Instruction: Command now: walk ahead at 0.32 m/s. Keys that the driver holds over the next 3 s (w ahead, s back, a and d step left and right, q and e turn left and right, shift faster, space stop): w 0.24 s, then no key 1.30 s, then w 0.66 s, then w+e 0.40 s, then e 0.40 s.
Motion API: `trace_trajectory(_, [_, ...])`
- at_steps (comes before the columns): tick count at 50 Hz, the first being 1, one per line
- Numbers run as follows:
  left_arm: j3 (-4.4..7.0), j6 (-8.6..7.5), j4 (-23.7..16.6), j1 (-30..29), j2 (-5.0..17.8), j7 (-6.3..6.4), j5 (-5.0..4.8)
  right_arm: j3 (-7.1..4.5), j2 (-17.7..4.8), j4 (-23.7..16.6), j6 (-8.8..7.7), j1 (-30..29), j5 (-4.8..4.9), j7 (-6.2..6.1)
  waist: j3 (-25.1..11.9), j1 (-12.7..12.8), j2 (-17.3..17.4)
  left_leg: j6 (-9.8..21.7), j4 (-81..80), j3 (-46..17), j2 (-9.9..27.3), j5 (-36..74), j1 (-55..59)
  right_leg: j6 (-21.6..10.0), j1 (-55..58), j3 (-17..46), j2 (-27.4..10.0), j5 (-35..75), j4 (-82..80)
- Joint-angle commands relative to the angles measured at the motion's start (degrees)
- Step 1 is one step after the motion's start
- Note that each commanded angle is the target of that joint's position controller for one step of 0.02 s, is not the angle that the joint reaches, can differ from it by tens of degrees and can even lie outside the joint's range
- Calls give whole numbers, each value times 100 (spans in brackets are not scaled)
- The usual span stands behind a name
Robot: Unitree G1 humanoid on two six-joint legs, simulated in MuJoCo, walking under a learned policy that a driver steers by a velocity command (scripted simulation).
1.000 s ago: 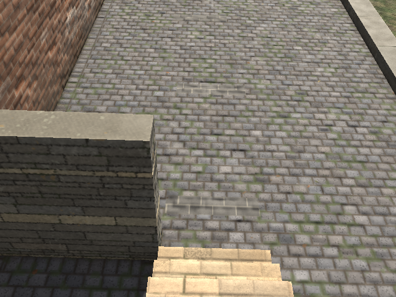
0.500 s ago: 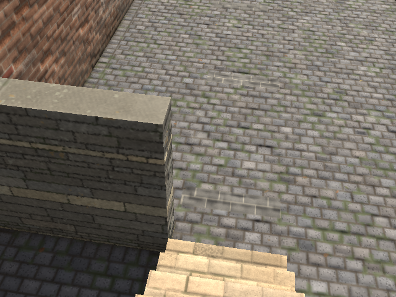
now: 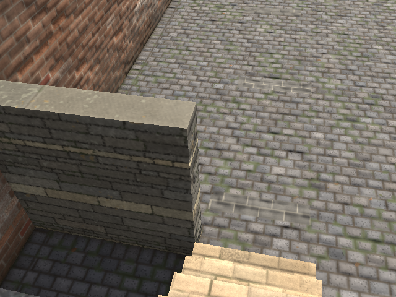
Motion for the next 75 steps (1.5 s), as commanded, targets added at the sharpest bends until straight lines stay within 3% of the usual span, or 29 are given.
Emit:
trace_trajectory(1, [78,-23,-554,-818,258,48,16,-433,-974,242,-21,616,6,-35,811,-392,444,981,-3615,-3514,1591,-1922,-522,10,-544,3,26,989,954])
trace_trajectory(5, [27,66,-399,-445,69,51,25,-505,-860,286,-121,443,14,-22,893,34,237,478,-3258,-2437,1698,-1189,-1014,87,490,-356,99,1367,991])
trace_trajectory(6, [-302,-347,-269,426,21,142,1191,-55,-381,-155,-671,4,-820,261,1440,181,549,275,-3290,-2578,1617,-1579,-2046,213,1254,41,-149,714,559])
trace_trajectory(7, [96,-71,12,336,190,89,8,-579,-1067,453,-332,524,-49,102,741,351,236,315,-2848,-1605,1630,-1102,-1063,228,1554,-937,309,1675,402])
trace_trajectory(9, [50,75,-46,412,232,14,-128,-614,-1256,342,-91,698,-2,29,924,258,420,267,-2523,-1474,1575,-898,-1016,122,1996,-1093,147,1542,-188])
trace_trajectory(12, [136,70,264,1281,481,-39,41,-726,-1182,535,-9,858,22,8,399,586,355,170,-538,-922,1191,-39,-601,-61,2853,-878,-103,1415,-837])
trace_trajectory(14, [32,-125,574,2208,587,-100,211,-671,-635,446,35,153,189,97,308,1299,-719,-118,3444,-145,77,-422,-1814,135,3251,-259,-443,1255,-660])
trace_trajectory(15, [-123,-168,585,2168,708,-144,222,-612,-415,152,44,-360,228,64,733,1122,-752,-167,4491,-688,-128,-145,-2740,793,2760,150,-628,2824,143])
trace_trajectory(16, [66,-199,696,2071,1439,-78,304,-670,-400,-121,-69,245,432,67,215,516,-1126,-137,4197,-1101,-81,595,-3282,579,3033,1734,-1555,1797,-438])
trace_trajectory(17, [100,-232,774,2074,1466,-44,276,-686,-628,-23,-125,195,294,29,359,494,-890,-241,4207,-1240,124,1153,-3642,399,2846,2366,-1758,227,-1024])
trace_trajectory(20, [-54,-361,724,1284,956,130,375,-662,-581,197,-3,-105,83,-70,932,231,-797,-555,4114,-1304,277,2075,-3584,432,1503,2528,-1574,-1479,-1601])
trace_trajectory(21, [-289,-470,817,1049,322,144,399,-579,-482,184,-106,-181,38,-65,1512,38,123,-699,2407,-1877,346,3406,-3900,367,930,1923,-1255,-1310,-888])
trace_trajectory(22, [-467,-518,855,951,-83,148,425,-502,-278,257,-107,-180,112,-48,1484,22,161,-814,2094,-1808,140,3706,-3262,470,189,1688,-1005,-982,-694])
trace_trajectory(24, [-601,-600,735,699,-45,261,464,-343,57,145,-80,-301,128,-8,1501,-88,235,-1025,826,-1868,-58,4548,-2795,460,-555,1475,-945,-1209,-694])
trace_trajectory(29, [-601,-497,550,387,356,280,181,-414,-368,316,143,-476,132,104,1450,89,-452,-1040,-609,-1614,243,5550,-837,360,-710,1649,-779,-2196,-1558])
trace_trajectory(34, [-551,-411,604,920,167,184,332,-493,-586,132,85,-560,162,225,1270,453,-600,-951,-2232,-1284,618,4363,-120,63,761,1370,-925,1228,-915])
trace_trajectory(35, [-575,-818,657,976,-110,74,741,-345,-155,-115,-35,-777,-399,581,1325,-3,-1269,-1047,-2250,-1410,888,3862,-528,-421,727,1292,-587,609,-769])
trace_trajectory(36, [-516,-931,447,670,-283,98,355,-300,-43,-152,-67,-1128,-355,736,1162,210,-293,-1191,-4311,-1148,835,2351,-1,-547,729,1080,-406,-336,-831])
trace_trajectory(37, [-350,-466,456,1124,431,188,387,-391,-463,100,-18,-560,369,411,1225,613,-266,-978,-5580,-687,409,2373,889,-243,1380,1116,-967,2418,-1049])
trace_trajectory(38, [-315,-325,664,1619,362,185,367,-418,-356,398,-13,-68,464,298,1130,579,-298,-972,-5673,-721,417,3037,1676,-69,1431,1202,-930,3455,-1009])
trace_trajectory(39, [-342,-288,697,1313,208,134,325,-389,-248,586,-39,449,468,281,1040,323,-514,-900,-5352,-1093,791,4626,2558,6,1126,982,-881,4206,-773])
trace_trajectory(42, [-329,-192,248,511,54,-45,362,-349,-301,353,-121,96,387,312,621,316,366,-513,-5640,-1549,1148,5831,2462,-12,1719,280,-385,1502,-826])
trace_trajectory(43, [-336,-392,-100,-502,-131,-206,496,-273,-266,508,-306,-212,-340,696,562,64,1033,-496,-6138,-1366,971,5911,2279,167,1338,-665,479,-21,-350])
trace_trajectory(45, [-259,-461,109,108,-68,-175,552,-337,-484,567,-508,-177,-183,1003,595,370,584,-492,-6181,-1299,850,4567,1885,134,1667,-566,437,-203,-650])
trace_trajectory(51, [-159,-639,48,-197,177,-101,394,-312,-569,796,-636,-143,-108,901,-54,328,449,-450,-5790,-1042,822,6158,1954,143,2117,-451,199,1241,-474])
trace_trajectory(52, [-195,-354,107,70,171,-34,106,-282,-572,506,-376,-75,471,478,-426,316,566,-574,-5589,-1407,1128,6848,2778,24,2318,39,-447,1517,-448])
trace_trajectory(53, [-225,-242,90,-121,91,-13,107,-224,-488,532,-262,-107,533,359,-228,240,516,-583,-5685,-1471,1210,7030,2787,60,2161,22,-434,1494,-591])
trace_trajectory(59, [-268,-88,177,-522,176,20,267,-250,-613,369,-73,-233,365,378,700,135,191,-581,-6182,-1604,1195,5687,2541,134,1904,61,-428,581,-1223])
trace_trajectory(75, [-210,-219,180,-788,191,-15,228,-293,-677,346,-58,-730,321,443,539,75,225,-577,-6533,-1578,1149,5295,2960,94,2068,127,-559,844,-1656])
Next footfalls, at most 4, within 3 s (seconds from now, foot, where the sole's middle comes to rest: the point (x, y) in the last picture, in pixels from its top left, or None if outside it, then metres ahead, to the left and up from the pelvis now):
0.24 right None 0.11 -0.15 -0.83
0.78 left None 0.19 0.06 -0.83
2.22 left None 0.42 0.14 -1.05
2.94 right None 0.71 -0.25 -1.30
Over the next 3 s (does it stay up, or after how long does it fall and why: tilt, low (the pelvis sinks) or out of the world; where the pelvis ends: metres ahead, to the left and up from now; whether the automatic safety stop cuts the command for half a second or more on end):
stays up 0.68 -0.10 -0.52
